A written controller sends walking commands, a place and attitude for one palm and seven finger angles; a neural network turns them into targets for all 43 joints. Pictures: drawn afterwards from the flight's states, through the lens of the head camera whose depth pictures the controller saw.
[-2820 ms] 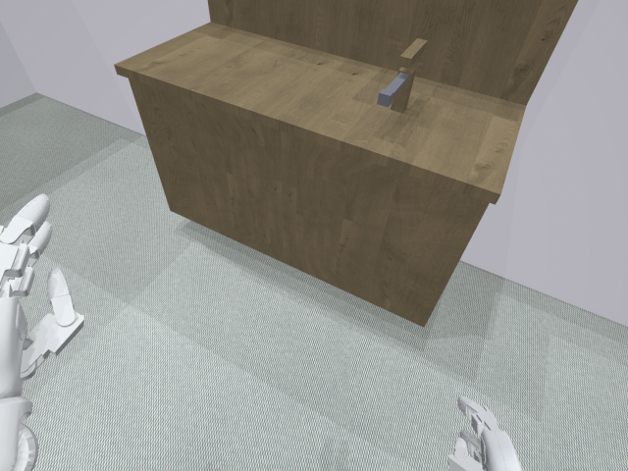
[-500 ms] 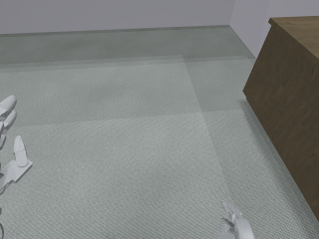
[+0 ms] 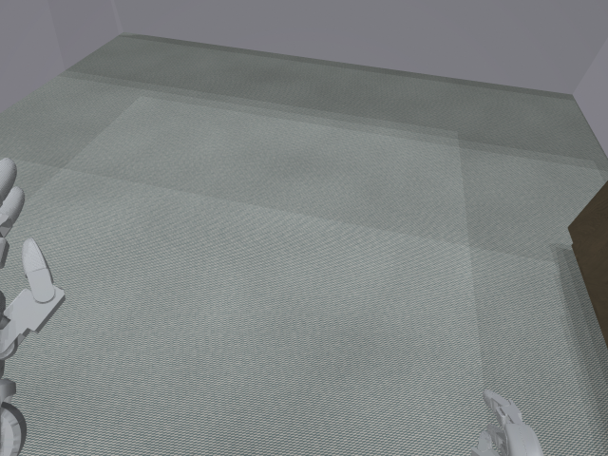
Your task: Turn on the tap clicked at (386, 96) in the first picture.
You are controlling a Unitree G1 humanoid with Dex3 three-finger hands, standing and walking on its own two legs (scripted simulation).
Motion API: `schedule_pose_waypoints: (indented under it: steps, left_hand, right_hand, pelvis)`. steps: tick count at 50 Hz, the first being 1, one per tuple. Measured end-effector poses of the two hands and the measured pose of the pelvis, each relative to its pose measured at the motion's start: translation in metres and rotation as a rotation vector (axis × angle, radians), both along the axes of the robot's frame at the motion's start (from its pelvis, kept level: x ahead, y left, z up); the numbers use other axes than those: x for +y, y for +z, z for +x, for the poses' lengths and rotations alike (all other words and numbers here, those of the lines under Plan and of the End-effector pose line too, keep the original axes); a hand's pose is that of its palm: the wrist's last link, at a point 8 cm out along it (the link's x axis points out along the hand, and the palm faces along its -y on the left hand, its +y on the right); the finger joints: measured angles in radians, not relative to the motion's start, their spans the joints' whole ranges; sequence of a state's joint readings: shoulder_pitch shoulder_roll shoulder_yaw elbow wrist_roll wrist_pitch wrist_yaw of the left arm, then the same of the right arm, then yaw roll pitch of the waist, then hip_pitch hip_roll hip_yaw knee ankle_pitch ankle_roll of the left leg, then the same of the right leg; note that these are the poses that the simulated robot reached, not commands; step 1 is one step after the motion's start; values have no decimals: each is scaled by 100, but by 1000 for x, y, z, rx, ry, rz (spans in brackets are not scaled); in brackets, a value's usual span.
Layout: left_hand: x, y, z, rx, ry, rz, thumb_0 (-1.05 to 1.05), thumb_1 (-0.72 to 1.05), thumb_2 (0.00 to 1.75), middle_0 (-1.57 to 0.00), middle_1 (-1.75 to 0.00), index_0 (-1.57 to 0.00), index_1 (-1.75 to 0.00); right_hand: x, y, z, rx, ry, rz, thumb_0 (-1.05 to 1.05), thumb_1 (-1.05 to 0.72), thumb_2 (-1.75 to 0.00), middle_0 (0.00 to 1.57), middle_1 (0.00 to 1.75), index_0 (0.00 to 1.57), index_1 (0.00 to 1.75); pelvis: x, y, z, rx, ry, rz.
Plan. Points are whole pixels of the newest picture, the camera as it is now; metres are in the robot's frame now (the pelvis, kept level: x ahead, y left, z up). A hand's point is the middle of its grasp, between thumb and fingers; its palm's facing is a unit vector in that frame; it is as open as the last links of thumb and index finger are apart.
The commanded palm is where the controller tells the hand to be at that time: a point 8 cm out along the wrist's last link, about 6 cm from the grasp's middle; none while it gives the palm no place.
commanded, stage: walk around to get in front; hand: left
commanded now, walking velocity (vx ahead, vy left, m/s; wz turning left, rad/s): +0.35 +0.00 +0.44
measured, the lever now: out of the picture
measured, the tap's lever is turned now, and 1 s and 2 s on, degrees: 0 0 0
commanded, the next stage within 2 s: walk to a spot facing it in 1.90 s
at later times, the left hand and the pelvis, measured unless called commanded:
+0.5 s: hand (72, 296) +0.22 +0.24 +0.17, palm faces +0.55 -0.70 -0.46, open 7.4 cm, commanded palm +0.15 +0.28 +0.19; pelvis +0.06 -0.03 +0.01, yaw +12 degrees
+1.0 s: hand (80, 172) +0.36 +0.29 +0.20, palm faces +0.58 -0.69 -0.44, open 7.4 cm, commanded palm +0.29 +0.33 +0.19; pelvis +0.21 +0.02 +0.01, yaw +15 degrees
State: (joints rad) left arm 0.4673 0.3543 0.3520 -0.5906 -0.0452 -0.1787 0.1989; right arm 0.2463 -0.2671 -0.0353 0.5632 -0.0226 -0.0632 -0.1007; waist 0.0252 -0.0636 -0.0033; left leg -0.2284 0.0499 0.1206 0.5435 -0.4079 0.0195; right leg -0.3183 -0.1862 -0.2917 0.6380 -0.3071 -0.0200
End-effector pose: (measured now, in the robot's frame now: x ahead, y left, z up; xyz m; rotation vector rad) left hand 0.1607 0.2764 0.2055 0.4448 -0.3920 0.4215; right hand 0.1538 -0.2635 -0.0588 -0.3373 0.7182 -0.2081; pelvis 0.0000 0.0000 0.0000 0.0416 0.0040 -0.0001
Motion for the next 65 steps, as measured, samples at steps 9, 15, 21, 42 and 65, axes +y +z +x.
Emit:
schedule_pose_waypoints:
  steps: [9, 15, 21, 42, 65]
  left_hand:
    - [16, -5, -9, 0, 55, 19, 1, 89, 90, -21, -30, -21, -30]
    - [0, 5, -14, 56, 127, 104, 1, 89, 90, -21, -30, -21, -30]
    - [-7, -11, -3, 128, 202, 65, 1, 89, 90, -21, -30, -21, -30]
    - [61, -15, 102, 23, 228, 34, 1, 89, 90, -21, -30, -21, -30]
    - [50, -17, 234, 169, 310, 28, 1, 88, 90, -22, -30, -22, -30]
  right_hand:
    - [80, -16, 14, 0, 130, 219, 2, -91, -90, 20, 30, 20, 30]
    - [88, -40, 29, 71, 214, 292, 2, -90, -89, 20, 30, 20, 30]
    - [54, -60, 63, 167, 255, 218, 2, -90, -89, 20, 30, 21, 30]
    - [89, -8, 215, 16, 223, 101, 2, -91, -90, 19, 30, 19, 29]
    - [90, -35, 387, 143, 323, 110, 2, -91, -89, 20, 30, 20, 30]
  pelvis:
    - [-2, 2, 4, -49, 94, -32]
    - [-20, -1, 24, -40, 129, -39]
    - [-32, -4, 39, -45, 195, -14]
    - [14, -2, 153, -11, 257, -33]
    - [10, 2, 312, -24, 340, -28]
